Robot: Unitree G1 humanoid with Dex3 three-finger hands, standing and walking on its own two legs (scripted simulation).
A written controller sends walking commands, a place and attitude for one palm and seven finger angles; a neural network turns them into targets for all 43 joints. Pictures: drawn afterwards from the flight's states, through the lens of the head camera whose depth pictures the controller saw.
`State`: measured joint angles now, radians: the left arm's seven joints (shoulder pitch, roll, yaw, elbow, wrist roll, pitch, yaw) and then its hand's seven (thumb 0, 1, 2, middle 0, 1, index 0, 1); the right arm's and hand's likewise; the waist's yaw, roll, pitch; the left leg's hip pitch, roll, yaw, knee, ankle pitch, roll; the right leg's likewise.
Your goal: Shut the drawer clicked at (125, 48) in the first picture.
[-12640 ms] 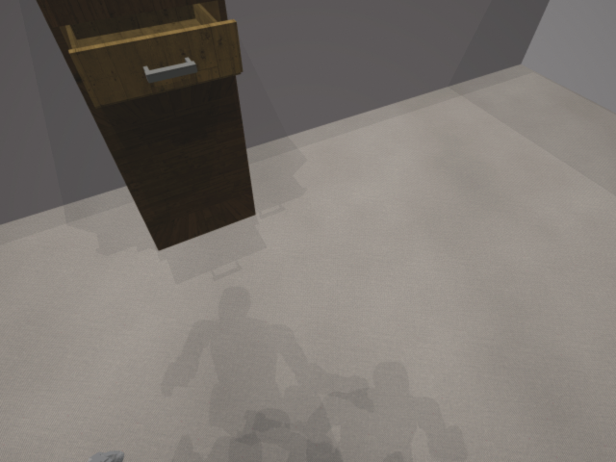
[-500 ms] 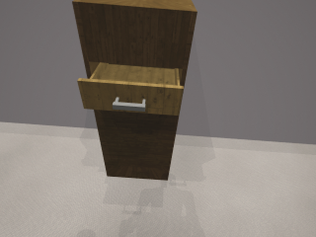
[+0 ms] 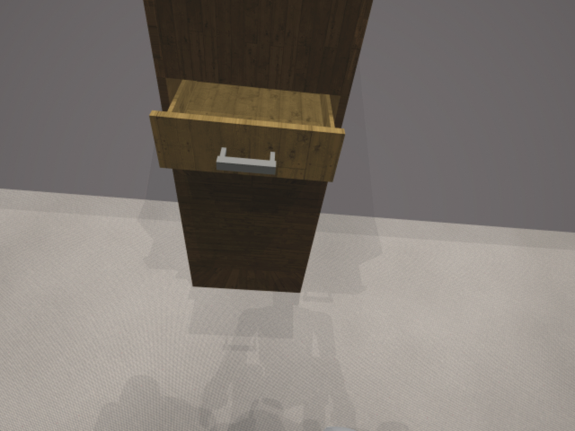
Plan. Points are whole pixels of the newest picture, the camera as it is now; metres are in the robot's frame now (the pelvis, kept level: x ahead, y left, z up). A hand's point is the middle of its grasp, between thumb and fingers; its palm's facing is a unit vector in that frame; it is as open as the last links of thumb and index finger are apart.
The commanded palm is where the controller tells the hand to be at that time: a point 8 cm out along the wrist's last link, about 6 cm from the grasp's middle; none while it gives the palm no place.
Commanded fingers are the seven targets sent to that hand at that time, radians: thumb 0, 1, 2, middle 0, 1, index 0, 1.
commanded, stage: come to a stop and stand still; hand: left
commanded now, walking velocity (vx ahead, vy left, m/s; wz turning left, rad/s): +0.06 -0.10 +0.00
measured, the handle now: (247, 159) +0.62 +0.11 +0.03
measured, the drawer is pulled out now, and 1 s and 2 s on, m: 0.15 0.15 0.15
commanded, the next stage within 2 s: look again from close up in 0.06 s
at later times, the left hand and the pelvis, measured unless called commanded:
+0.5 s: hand out of the picture +0.14 +0.12 -0.18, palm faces +0.03 -0.99 -0.15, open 7.1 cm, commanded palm none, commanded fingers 0.00 0.90 0.90 -0.20 -0.30 -0.20 -0.30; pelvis +0.05 -0.04 -0.01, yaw +0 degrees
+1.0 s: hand out of the picture +0.06 +0.10 -0.19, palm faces +0.02 -0.99 -0.12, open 7.3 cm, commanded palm none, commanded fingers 0.00 0.90 0.90 -0.20 -0.30 -0.20 -0.30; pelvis +0.09 -0.05 -0.01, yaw -1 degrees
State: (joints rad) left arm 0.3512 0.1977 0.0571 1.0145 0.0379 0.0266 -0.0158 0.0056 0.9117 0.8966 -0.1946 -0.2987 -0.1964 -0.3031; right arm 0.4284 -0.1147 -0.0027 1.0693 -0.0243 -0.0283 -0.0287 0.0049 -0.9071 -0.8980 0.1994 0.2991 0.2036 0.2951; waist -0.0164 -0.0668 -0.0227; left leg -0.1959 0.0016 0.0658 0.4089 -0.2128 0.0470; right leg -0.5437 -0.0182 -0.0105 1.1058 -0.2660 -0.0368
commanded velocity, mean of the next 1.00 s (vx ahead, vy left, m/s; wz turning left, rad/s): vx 0.04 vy -0.02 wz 0.00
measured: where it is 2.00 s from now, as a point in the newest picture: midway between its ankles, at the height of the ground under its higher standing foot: outside the picture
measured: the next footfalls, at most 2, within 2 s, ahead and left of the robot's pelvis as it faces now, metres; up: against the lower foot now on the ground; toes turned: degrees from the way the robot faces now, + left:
right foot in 0.28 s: +0.10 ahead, -0.16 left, +0.00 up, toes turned -4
left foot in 1.28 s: +0.14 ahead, +0.05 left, +0.00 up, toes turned +8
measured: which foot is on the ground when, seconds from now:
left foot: down 0.00-1.00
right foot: up 0.00-0.26, down 0.28-1.00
